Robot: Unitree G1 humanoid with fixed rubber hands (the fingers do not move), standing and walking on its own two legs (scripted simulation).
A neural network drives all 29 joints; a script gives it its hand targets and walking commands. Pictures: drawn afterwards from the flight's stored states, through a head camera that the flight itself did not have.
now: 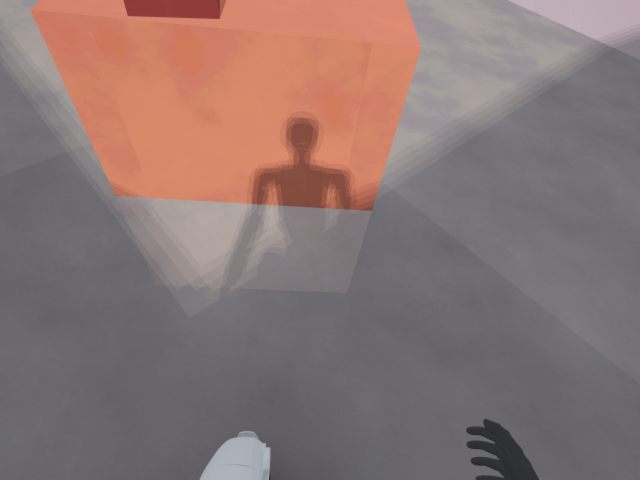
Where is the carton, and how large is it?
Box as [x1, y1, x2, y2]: [123, 0, 219, 18]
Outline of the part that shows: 123,0 128,15 219,18 219,0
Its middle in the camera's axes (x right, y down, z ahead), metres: -0.41 -0.73 +1.04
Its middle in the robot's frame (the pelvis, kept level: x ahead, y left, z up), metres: +1.28 +0.46 +0.04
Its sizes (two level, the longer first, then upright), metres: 0.239 0.170 0.164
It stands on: a pedestal, 0.69 m high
